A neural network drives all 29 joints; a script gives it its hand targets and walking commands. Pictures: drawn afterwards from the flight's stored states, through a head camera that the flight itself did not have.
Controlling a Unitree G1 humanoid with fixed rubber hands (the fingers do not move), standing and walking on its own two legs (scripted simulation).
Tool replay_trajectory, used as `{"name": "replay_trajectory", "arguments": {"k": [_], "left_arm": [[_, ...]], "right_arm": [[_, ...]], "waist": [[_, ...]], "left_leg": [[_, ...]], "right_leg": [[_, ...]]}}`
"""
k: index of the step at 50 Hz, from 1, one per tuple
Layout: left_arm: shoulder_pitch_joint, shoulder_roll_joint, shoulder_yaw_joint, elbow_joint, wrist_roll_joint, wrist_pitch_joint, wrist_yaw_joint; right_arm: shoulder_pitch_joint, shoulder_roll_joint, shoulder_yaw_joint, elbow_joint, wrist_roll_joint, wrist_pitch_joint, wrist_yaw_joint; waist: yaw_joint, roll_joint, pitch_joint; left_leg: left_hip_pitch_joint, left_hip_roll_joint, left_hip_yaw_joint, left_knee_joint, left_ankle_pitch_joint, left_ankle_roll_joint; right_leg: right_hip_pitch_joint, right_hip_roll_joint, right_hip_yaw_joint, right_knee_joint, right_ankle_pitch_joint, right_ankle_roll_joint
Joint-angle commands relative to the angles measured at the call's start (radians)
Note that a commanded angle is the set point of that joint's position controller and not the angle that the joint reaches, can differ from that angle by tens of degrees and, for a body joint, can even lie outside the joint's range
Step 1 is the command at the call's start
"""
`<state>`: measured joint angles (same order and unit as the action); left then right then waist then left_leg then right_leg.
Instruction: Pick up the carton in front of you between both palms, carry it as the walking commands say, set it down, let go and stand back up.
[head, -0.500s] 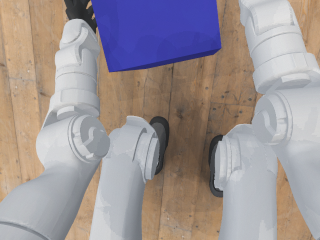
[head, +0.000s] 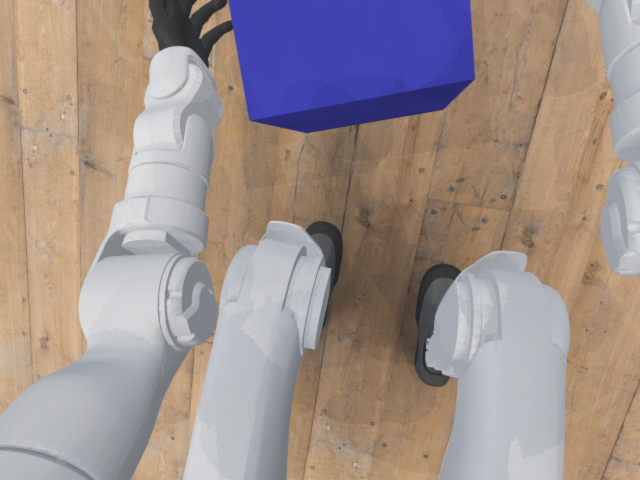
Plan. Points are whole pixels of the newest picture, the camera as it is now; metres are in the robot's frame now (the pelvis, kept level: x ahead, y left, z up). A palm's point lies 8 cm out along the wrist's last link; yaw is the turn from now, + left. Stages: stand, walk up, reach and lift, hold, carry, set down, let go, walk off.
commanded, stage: set down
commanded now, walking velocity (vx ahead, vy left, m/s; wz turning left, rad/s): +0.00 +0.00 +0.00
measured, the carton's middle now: (355, 26) +0.55 +0.06 -0.26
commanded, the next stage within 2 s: let go in 0.86 s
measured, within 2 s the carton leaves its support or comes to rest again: neither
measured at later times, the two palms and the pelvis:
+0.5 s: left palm out of the picture +0.49 +0.21 +0.02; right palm out of the picture +0.60 -0.16 +0.02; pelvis +0.02 +0.01 +0.13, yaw -1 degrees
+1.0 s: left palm out of the picture +0.48 +0.21 +0.16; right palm out of the picture +0.59 -0.17 +0.16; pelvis +0.05 +0.00 +0.26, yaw -3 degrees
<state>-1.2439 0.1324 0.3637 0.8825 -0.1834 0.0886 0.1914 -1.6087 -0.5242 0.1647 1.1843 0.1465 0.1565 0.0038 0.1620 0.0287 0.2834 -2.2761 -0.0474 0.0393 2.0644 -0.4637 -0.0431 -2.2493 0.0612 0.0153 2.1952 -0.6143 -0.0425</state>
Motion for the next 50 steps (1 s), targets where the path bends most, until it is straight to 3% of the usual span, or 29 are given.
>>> {"name": "replay_trajectory", "arguments": {"k": [1,7,14,26,42,46,50], "left_arm": [[-0.151,0.137,0.005,-0.216,0.013,0.021,0.029],[-0.104,0.061,-0.014,-0.264,0.043,0.063,0.034],[-0.024,0.024,-0.007,-0.309,0.065,0.082,0.028],[0.079,0.019,0.008,-0.426,0.085,0.125,0.012],[0.175,-0.025,0.042,-0.429,0.152,0.127,-0.032],[0.227,-0.041,0.045,-0.422,0.183,0.106,-0.057],[0.379,-0.034,0.028,-0.436,0.219,0.076,-0.100]], "right_arm": [[-0.283,-0.105,-0.059,-0.123,-0.023,0.012,-0.003],[-0.228,-0.102,-0.133,-0.132,-0.056,0.022,0.024],[-0.161,-0.088,-0.169,-0.149,-0.088,0.022,0.056],[-0.097,-0.081,-0.213,-0.262,-0.130,0.061,0.077],[0.017,-0.034,-0.280,-0.231,-0.192,0.059,0.116],[0.088,-0.005,-0.323,-0.224,-0.233,0.043,0.110],[0.257,0.063,-0.367,-0.287,-0.271,0.023,0.076]], "waist": [[0.059,-0.233,-1.353],[0.041,-0.190,-1.254],[0.048,-0.203,-1.286],[0.053,-0.263,-1.394],[0.065,-0.235,-1.293],[0.042,-0.215,-1.284],[0.024,-0.204,-1.360]], "left_leg": [[0.713,0.008,0.054,-0.166,0.283,-0.008],[0.727,-0.006,0.049,-0.271,0.272,-0.016],[0.794,-0.019,0.041,-0.388,0.338,-0.025],[0.887,-0.023,0.052,-0.598,0.396,-0.028],[1.055,-0.016,0.052,-0.908,0.444,-0.035],[1.122,-0.014,0.050,-0.969,0.474,-0.036],[1.226,-0.018,0.050,-1.032,0.565,-0.031]], "right_leg": [[0.682,-0.041,0.042,-0.297,0.208,0.012],[0.610,-0.025,0.028,-0.385,0.192,0.003],[0.651,-0.007,0.012,-0.491,0.253,0.009],[0.920,0.009,0.003,-0.702,0.376,0.030],[1.170,0.009,0.031,-1.018,0.470,0.040],[1.230,0.009,0.037,-1.092,0.518,0.040],[1.373,0.013,0.043,-1.162,0.667,0.051]]}}
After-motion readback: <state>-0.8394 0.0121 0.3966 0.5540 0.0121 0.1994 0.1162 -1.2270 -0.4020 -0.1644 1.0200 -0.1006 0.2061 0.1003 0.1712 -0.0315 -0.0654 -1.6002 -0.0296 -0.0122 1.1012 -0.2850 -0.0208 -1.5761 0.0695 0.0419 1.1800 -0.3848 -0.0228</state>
